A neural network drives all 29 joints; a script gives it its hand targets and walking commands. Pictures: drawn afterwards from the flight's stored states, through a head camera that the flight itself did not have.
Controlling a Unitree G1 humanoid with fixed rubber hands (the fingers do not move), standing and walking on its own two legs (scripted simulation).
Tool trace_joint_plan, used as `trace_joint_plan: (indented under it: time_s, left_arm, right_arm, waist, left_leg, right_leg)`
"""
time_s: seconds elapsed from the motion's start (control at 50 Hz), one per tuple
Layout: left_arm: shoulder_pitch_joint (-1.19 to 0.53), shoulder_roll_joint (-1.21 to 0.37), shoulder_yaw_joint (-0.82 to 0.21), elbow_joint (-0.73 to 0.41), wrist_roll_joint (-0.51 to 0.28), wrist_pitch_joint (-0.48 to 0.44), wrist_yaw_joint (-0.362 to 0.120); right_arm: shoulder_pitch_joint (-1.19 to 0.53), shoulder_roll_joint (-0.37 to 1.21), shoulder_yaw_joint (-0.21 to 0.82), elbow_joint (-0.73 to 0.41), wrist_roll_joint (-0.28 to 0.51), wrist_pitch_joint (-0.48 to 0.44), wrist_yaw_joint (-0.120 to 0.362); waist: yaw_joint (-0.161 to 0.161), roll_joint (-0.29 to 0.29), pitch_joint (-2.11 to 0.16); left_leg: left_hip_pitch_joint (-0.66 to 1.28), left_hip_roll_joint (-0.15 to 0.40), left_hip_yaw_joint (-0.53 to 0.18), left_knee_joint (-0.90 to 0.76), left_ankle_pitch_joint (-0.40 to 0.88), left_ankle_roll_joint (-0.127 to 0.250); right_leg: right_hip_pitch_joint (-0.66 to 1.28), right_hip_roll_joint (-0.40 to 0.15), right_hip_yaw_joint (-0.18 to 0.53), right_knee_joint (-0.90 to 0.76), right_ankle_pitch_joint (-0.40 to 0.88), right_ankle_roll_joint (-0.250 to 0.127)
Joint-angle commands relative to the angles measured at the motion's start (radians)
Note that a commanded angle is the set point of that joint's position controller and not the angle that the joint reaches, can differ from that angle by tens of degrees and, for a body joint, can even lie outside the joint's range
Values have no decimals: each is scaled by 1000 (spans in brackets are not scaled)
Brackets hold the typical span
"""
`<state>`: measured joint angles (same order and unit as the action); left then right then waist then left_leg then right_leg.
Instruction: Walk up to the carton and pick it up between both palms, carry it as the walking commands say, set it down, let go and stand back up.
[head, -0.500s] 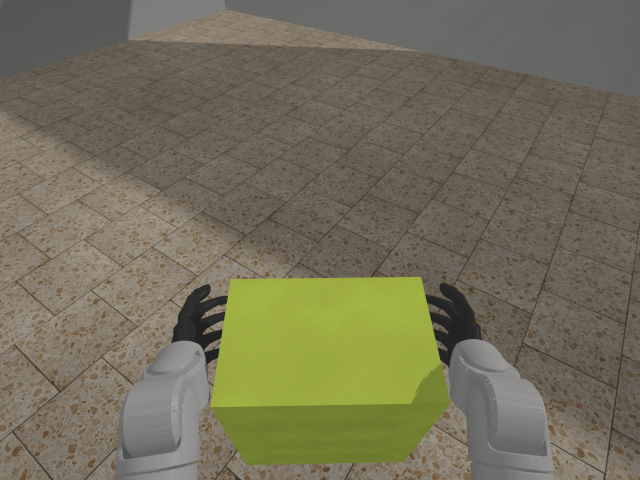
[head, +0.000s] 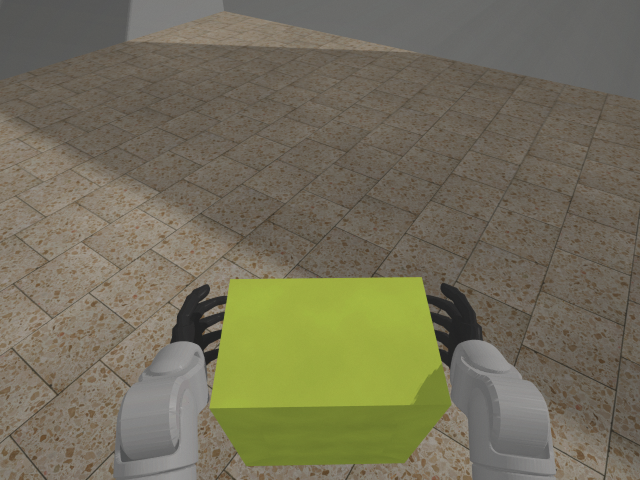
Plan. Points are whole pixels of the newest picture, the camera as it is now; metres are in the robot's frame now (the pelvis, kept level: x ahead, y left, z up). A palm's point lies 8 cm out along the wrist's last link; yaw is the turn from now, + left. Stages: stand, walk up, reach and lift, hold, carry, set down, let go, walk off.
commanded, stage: carry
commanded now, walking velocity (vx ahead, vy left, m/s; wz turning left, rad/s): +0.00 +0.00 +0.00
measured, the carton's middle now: (325, 380) +0.26 +0.00 +0.00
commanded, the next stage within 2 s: none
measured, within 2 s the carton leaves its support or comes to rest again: neither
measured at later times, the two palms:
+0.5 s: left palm (165, 371) +0.23 +0.17 +0.09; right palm (461, 371) +0.23 -0.14 +0.09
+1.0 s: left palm (119, 398) +0.20 +0.22 +0.08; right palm (421, 389) +0.21 -0.10 +0.08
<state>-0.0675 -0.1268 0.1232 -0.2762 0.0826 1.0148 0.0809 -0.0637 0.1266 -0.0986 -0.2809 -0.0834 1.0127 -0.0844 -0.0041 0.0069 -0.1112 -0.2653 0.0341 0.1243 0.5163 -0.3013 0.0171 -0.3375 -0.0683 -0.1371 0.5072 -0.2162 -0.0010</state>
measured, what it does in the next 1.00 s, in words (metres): shifts its weight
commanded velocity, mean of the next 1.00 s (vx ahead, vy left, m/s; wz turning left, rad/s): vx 0.00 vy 0.16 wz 0.00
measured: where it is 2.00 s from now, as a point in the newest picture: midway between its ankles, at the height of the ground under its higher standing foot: outside the picture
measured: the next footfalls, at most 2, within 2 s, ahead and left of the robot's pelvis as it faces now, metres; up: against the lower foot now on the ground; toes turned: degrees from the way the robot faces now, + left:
right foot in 1.54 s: -0.01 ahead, -0.05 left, +0.00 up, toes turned -10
left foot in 1.94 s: +0.00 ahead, +0.29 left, +0.00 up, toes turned +6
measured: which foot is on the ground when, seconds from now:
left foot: down 0.00-1.00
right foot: down 0.00-1.00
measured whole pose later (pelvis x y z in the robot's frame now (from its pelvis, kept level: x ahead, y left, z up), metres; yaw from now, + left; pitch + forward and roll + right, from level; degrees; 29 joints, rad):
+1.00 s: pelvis -0.02 +0.05 -0.02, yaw +1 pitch +2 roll +0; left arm 0.01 -0.13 0.08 -0.56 0.04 1.21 0.11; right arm 0.02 0.13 -0.07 -0.57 -0.04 1.21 -0.12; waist 0.02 0.01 -0.08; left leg -0.36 -0.05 0.15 0.66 -0.35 0.11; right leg -0.43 -0.17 -0.09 0.66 -0.25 0.06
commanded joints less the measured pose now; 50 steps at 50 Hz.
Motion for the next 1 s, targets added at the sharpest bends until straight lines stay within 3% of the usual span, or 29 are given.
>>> trace_joint_plan:
  time_s: [0.0,0.22,0.24,0.26,0.32,0.36,0.48,0.6,0.68,0.76,0.86,0.9,0.98]
  left_arm:
    - [-358,-630,-510,-88,-196,-12,-96]
    - [-353,-628,-512,-95,-199,-5,-92]
    - [-364,-674,-560,-180,-233,5,-91]
    - [-354,-759,-656,-353,-304,34,-81]
    - [-213,-685,-654,-343,-304,130,-48]
    - [-197,-648,-650,-349,-303,163,-46]
    - [-249,-665,-663,-391,-313,194,-55]
    - [-242,-686,-678,-381,-313,203,-63]
    - [-254,-692,-683,-370,-316,206,-70]
    - [-275,-703,-686,-365,-324,205,-78]
    - [-273,-713,-685,-356,-324,201,-83]
    - [-275,-716,-686,-358,-321,200,-83]
    - [-278,-720,-690,-363,-315,198,-83]
  right_arm:
    - [-347,629,506,-73,189,-7,89]
    - [-341,624,506,-78,191,0,85]
    - [-357,670,557,-165,225,10,84]
    - [-345,752,653,-334,294,40,74]
    - [-197,670,641,-321,279,134,44]
    - [-189,640,643,-335,277,167,41]
    - [-245,668,666,-394,294,198,46]
    - [-235,688,655,-369,291,211,54]
    - [-242,697,649,-359,291,213,58]
    - [-255,708,651,-358,292,211,60]
    - [-257,718,660,-356,295,207,64]
    - [-258,722,662,-354,297,205,68]
    - [-264,727,664,-352,303,203,72]
  waist:
    - [0,-2,-160]
    - [0,-2,-163]
    - [1,0,-159]
    - [3,-1,-160]
    - [4,-6,-182]
    - [5,-36,-163]
    - [7,-82,-116]
    - [18,28,-118]
    - [23,51,-88]
    - [23,18,-77]
    - [19,-39,-99]
    - [17,-31,-108]
    - [17,45,-107]
  left_leg:
    - [0,104,-82,-92,196,18]
    - [7,104,-79,-90,209,20]
    - [-1,99,-76,-87,191,20]
    - [-3,100,-72,-81,181,17]
    - [3,102,-50,-13,230,12]
    - [-19,94,-45,15,209,11]
    - [-81,65,-62,16,89,27]
    - [-57,126,-129,-52,221,83]
    - [-77,141,-143,-79,192,103]
    - [-116,126,-127,-69,138,94]
    - [-137,93,-102,-20,123,66]
    - [-127,95,-115,-28,133,63]
    - [-84,134,-167,-90,175,86]
  right_leg:
    - [129,-86,88,-55,157,-32]
    - [130,-86,85,-51,170,-32]
    - [133,-95,89,-52,168,-32]
    - [132,-111,93,-48,179,-25]
    - [132,-152,103,8,303,-9]
    - [125,-170,117,22,341,-8]
    - [72,-195,176,-3,155,-23]
    - [10,-120,57,125,39,0]
    - [-18,-103,18,161,-42,13]
    - [7,-112,30,145,-27,8]
    - [52,-162,98,94,42,-8]
    - [49,-160,101,95,39,-11]
    - [-1,-115,34,154,-25,7]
